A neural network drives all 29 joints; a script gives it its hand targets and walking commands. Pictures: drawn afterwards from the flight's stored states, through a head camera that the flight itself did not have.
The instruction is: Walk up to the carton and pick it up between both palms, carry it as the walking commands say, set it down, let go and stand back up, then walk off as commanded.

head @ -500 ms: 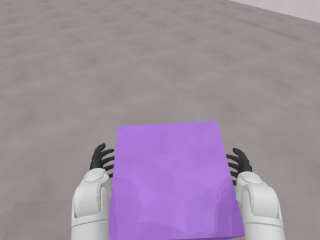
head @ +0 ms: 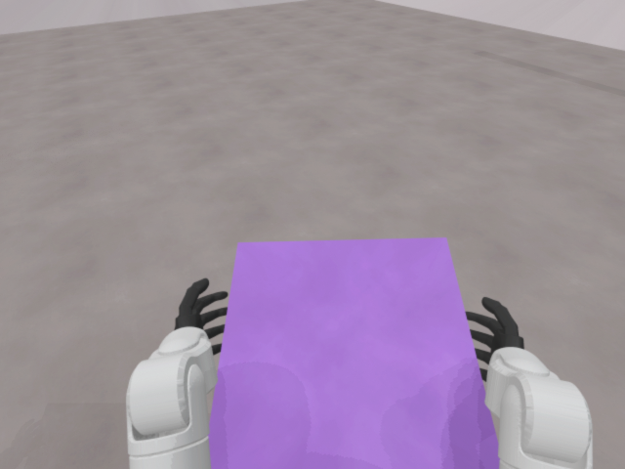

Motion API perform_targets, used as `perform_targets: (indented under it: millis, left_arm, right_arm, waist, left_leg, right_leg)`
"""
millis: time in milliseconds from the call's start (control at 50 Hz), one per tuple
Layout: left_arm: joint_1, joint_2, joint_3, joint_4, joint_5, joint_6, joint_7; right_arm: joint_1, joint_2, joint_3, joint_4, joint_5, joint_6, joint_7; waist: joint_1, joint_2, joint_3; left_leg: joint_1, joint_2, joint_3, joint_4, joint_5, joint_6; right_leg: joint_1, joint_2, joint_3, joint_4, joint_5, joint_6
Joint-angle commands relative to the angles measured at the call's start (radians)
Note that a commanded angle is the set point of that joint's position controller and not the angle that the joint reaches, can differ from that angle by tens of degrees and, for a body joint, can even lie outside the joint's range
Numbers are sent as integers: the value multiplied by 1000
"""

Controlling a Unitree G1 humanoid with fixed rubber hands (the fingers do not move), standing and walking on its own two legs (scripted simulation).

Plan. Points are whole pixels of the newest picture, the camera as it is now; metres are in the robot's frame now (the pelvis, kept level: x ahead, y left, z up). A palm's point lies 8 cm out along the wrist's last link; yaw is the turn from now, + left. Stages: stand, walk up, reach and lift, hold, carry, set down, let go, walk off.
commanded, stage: carry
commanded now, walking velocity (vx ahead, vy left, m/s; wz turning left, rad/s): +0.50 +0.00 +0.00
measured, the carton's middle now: (344, 366) +0.28 -0.01 +0.03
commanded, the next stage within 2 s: none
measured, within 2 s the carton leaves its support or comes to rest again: neither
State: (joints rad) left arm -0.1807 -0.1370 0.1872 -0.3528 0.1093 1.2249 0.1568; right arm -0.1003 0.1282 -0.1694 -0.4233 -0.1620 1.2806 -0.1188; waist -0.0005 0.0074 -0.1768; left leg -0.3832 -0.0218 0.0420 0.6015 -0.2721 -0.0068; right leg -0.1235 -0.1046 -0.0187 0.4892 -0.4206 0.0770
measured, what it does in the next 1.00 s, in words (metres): walks ahead: right foot, then left foot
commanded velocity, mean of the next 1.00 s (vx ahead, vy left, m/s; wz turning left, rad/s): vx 0.50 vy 0.00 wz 0.00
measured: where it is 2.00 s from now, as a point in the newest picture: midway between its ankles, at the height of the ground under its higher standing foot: (266, 265)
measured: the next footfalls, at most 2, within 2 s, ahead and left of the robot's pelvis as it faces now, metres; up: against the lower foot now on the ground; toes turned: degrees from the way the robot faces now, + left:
right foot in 0.26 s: +0.24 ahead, -0.12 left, +0.00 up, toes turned -2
left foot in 0.52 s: +0.41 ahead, +0.14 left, +0.00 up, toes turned +5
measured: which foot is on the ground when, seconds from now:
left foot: down 0.00-0.28, up 0.30-0.50, down 0.52-0.90, up 0.92-1.00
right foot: down 0.00-0.00, up 0.02-0.24, down 0.26-0.54, up 0.56-0.86, down 0.88-1.00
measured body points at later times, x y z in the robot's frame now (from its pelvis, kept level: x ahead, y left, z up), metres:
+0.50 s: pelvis +0.30 +0.04 +0.01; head +0.29 +0.04 +0.46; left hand +0.57 +0.22 +0.09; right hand +0.56 -0.13 +0.08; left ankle +0.32 +0.13 -0.71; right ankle +0.20 -0.12 -0.73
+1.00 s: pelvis +0.66 +0.10 -0.01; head +0.70 +0.13 +0.44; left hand +0.93 +0.29 +0.06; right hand +0.93 -0.07 +0.06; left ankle +0.46 +0.14 -0.60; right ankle +0.69 -0.04 -0.73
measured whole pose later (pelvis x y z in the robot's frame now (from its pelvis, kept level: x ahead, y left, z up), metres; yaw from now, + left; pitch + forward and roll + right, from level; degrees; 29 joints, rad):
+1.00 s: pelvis +0.66 +0.10 -0.01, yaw +1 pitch +5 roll -3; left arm -0.13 -0.13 0.17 -0.46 0.08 1.17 0.17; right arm -0.09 0.13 -0.15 -0.47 -0.16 1.21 -0.09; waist 0.00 0.01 -0.01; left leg -0.32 -0.03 0.08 1.30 -0.51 -0.01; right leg -0.42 -0.01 -0.07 0.60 -0.27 -0.01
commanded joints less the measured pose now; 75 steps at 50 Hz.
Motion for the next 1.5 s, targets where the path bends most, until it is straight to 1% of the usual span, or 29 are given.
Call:
perform_targets:
  millis: [0,40,120,180,200,240,260,300,460,480,500,520,580,680,800,820,840,860,880,900,960,1060,1080,1120,1160,1220,1320,1360,1480]
  left_arm:
    - [-449,-915,-747,-149,-381,27,-249]
    - [-413,-937,-729,-108,-395,19,-262]
    - [-439,-949,-754,-100,-398,14,-262]
    - [-458,-975,-761,-139,-422,-6,-260]
    - [-432,-976,-760,-133,-422,-7,-265]
    - [-434,-935,-721,-179,-412,-14,-267]
    - [-416,-928,-719,-169,-395,-13,-258]
    - [-385,-954,-760,-134,-396,-1,-254]
    - [-393,-933,-773,-183,-417,-17,-272]
    - [-446,-913,-765,-209,-406,-10,-260]
    - [-403,-911,-761,-182,-392,0,-260]
    - [-415,-896,-768,-147,-382,2,-264]
    - [-409,-942,-783,-150,-414,-6,-273]
    - [-384,-1006,-829,-174,-428,-38,-271]
    - [-445,-986,-863,-318,-440,-47,-239]
    - [-451,-1000,-859,-335,-438,-53,-240]
    - [-412,-958,-830,-341,-427,-48,-246]
    - [-378,-952,-802,-280,-411,-34,-245]
    - [-356,-931,-802,-237,-388,-25,-235]
    - [-388,-927,-819,-270,-394,-34,-239]
    - [-399,-1000,-872,-275,-411,-43,-246]
    - [-350,-969,-845,-280,-412,-54,-253]
    - [-405,-991,-850,-308,-431,-54,-254]
    - [-395,-947,-850,-294,-427,-42,-244]
    - [-385,-962,-857,-252,-419,-31,-251]
    - [-365,-971,-853,-245,-442,-31,-240]
    - [-393,-1000,-926,-345,-439,-52,-226]
    - [-419,-985,-913,-352,-436,-48,-220]
    - [-401,-930,-869,-311,-402,-19,-223]
  right_arm:
    - [-588,923,765,-118,495,-41,218]
    - [-606,939,785,-154,503,-43,219]
    - [-517,957,753,-54,479,-51,224]
    - [-574,973,773,-126,507,-60,228]
    - [-554,964,776,-119,503,-65,231]
    - [-603,961,797,-182,511,-67,231]
    - [-625,941,805,-191,516,-68,233]
    - [-604,917,765,-176,508,-68,233]
    - [-562,938,788,-189,491,-90,224]
    - [-581,937,791,-187,518,-86,232]
    - [-540,894,759,-157,499,-81,233]
    - [-581,889,765,-145,493,-87,237]
    - [-551,962,774,-134,496,-82,231]
    - [-519,976,767,-193,496,-118,241]
    - [-458,977,790,-228,529,-106,253]
    - [-536,976,801,-287,550,-115,252]
    - [-504,957,800,-261,536,-104,251]
    - [-541,949,802,-268,536,-94,246]
    - [-549,898,773,-210,526,-94,255]
    - [-528,917,788,-213,529,-96,259]
    - [-421,950,748,-186,490,-119,259]
    - [-452,960,770,-245,499,-145,247]
    - [-441,988,776,-245,507,-140,250]
    - [-447,908,739,-246,504,-137,250]
    - [-532,909,755,-263,499,-132,243]
    - [-458,936,752,-224,515,-113,242]
    - [-419,931,720,-241,514,-129,259]
    - [-435,935,735,-264,521,-117,263]
    - [-392,888,741,-244,515,-93,256]
  waist:
    - [-32,122,-182]
    - [-37,8,-156]
    - [-26,148,-132]
    - [7,114,-207]
    - [28,95,-274]
    - [36,-391,-340]
    - [33,-352,-296]
    - [37,-96,-219]
    - [-11,-281,-204]
    - [-40,-118,-263]
    - [-42,216,-310]
    - [-28,296,-291]
    - [-35,49,-199]
    - [-36,87,-200]
    - [-10,205,-275]
    - [25,137,-355]
    - [60,-18,-430]
    - [55,-308,-444]
    - [60,-231,-455]
    - [49,-197,-420]
    - [37,-53,-270]
    - [-16,-210,-266]
    - [-30,-139,-270]
    - [-29,302,-369]
    - [-21,196,-352]
    - [-27,134,-292]
    - [-31,247,-259]
    - [-32,98,-226]
    - [13,208,-261]
  left_leg:
    - [634,441,-587,-303,262,251]
    - [684,382,-444,-238,556,231]
    - [531,324,-276,-288,327,183]
    - [342,213,-48,-143,637,98]
    - [185,145,26,48,684,53]
    - [-362,-48,75,481,-250,-38]
    - [-435,-21,-22,600,-297,-7]
    - [-460,36,-43,575,-252,-7]
    - [215,-43,175,-188,120,-6]
    - [437,37,74,-180,103,1]
    - [590,295,-361,-295,69,78]
    - [703,405,-660,-362,132,177]
    - [817,415,-475,-185,764,221]
    - [770,308,-229,-227,780,149]
    - [469,160,67,-13,1276,36]
    - [311,137,116,168,1157,3]
    - [39,106,78,403,754,-22]
    - [-286,-32,58,771,-75,-79]
    - [-397,-68,-44,954,-342,-77]
    - [-461,-27,-112,994,-320,-54]
    - [-535,106,-187,575,-327,2]
    - [158,65,9,-293,174,-12]
    - [296,39,52,-324,281,-50]
    - [778,362,-477,-248,639,43]
    - [798,437,-479,-183,741,133]
    - [862,346,-266,-132,1090,7]
    - [960,271,-147,-197,1267,-24]
    - [821,259,-102,-244,1121,-19]
    - [439,119,158,158,1580,-150]
  right_leg:
    - [-644,59,-14,557,-223,-55]
    - [-725,44,-33,521,-207,-54]
    - [-539,25,-40,220,-75,-45]
    - [-103,143,-177,-58,214,-72]
    - [171,113,-93,-92,284,-105]
    - [588,-290,558,-198,348,-297]
    - [557,-297,621,-181,498,-335]
    - [464,-312,508,-147,556,-344]
    - [67,-93,-74,6,530,-101]
    - [-90,-58,-109,191,454,-72]
    - [-328,48,-161,452,148,-15]
    - [-542,144,-63,580,-177,-13]
    - [-762,49,-5,674,-163,-67]
    - [-685,31,-51,439,6,-51]
    - [-63,223,-247,-3,348,-87]
    - [205,170,-190,-50,451,-128]
    - [500,-24,84,-13,557,-245]
    - [723,-289,463,7,834,-406]
    - [757,-328,589,-15,909,-502]
    - [713,-333,609,-46,913,-481]
    - [590,-261,431,-83,750,-285]
    - [152,-107,1,-65,655,-103]
    - [61,-57,-81,93,630,-65]
    - [-458,120,-71,475,-81,-11]
    - [-550,57,24,638,-118,-51]
    - [-698,40,-13,654,-22,-35]
    - [-767,91,-96,617,75,-53]
    - [-662,113,-122,494,166,-63]
    - [64,292,-324,-80,494,-103]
